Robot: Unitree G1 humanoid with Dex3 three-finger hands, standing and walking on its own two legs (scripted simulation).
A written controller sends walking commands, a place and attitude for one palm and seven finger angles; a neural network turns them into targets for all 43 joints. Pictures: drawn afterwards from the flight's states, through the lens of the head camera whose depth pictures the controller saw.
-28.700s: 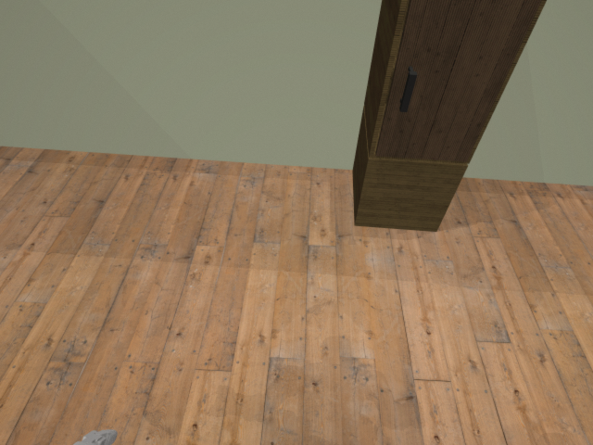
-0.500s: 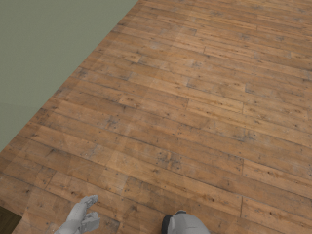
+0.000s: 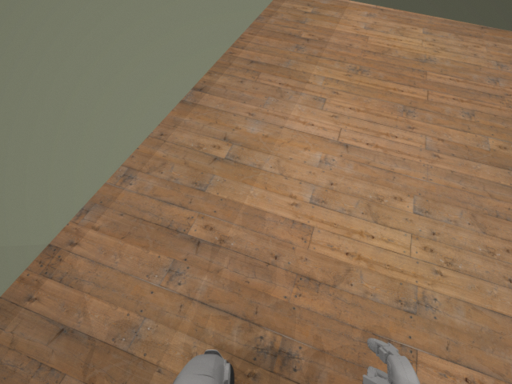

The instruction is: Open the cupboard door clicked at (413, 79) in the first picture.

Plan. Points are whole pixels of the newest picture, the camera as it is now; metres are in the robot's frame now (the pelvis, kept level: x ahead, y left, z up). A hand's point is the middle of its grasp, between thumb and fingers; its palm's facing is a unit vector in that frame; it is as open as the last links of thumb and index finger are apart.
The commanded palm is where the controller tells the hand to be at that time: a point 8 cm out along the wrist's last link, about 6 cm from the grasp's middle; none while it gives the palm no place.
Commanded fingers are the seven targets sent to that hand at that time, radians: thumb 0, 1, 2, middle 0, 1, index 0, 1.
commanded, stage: walk to a spot facing it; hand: left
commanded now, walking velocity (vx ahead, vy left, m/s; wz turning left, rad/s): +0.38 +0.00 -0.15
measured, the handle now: out of the picture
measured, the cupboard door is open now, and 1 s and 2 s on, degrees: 51 51 51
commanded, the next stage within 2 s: turn to face it in 0.44 s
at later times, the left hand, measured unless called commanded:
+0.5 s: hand (205, 245) +0.40 +0.16 -0.15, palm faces -0.22 -0.95 -0.21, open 7.3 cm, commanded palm none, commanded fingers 0.00 0.90 0.90 -0.20 -0.30 -0.20 -0.30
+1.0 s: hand (228, 213) +0.51 +0.13 -0.18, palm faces +0.00 -0.98 -0.18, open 7.2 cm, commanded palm none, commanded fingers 0.00 0.90 0.90 -0.20 -0.30 -0.20 -0.30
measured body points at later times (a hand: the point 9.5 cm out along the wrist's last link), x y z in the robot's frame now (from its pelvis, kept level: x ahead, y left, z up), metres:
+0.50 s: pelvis +0.24 -0.01 +0.01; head +0.30 -0.02 +0.45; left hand +0.41 +0.21 -0.14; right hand +0.08 -0.20 -0.13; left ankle +0.13 +0.10 -0.73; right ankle +0.33 -0.15 -0.70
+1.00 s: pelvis +0.42 -0.05 -0.01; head +0.45 -0.04 +0.44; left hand +0.51 +0.18 -0.16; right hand +0.47 -0.32 -0.14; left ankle +0.48 +0.04 -0.73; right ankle +0.34 -0.13 -0.72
